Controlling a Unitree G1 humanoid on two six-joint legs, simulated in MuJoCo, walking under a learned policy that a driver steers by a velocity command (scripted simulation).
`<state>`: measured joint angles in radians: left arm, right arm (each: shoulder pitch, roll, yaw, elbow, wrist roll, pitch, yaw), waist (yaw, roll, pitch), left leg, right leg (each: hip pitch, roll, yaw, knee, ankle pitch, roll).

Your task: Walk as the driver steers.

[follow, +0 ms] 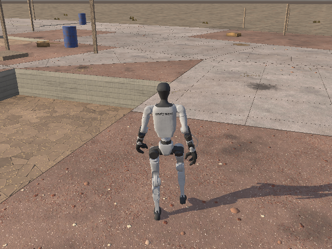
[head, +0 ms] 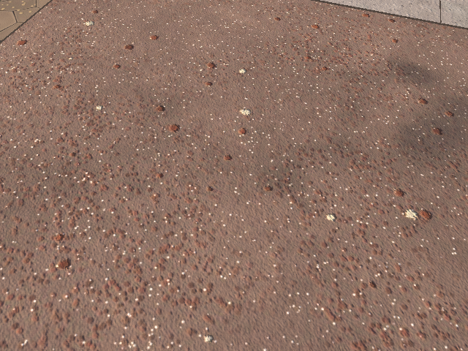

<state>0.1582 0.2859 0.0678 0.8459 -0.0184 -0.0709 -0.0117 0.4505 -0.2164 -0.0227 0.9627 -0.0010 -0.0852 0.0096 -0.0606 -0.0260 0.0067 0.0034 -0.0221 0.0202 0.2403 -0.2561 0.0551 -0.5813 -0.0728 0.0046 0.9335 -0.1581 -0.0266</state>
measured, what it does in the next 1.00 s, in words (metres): walks ahead, turning left: right foot, then left foot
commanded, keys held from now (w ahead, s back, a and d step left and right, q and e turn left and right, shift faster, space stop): w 0.30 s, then w+q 0.70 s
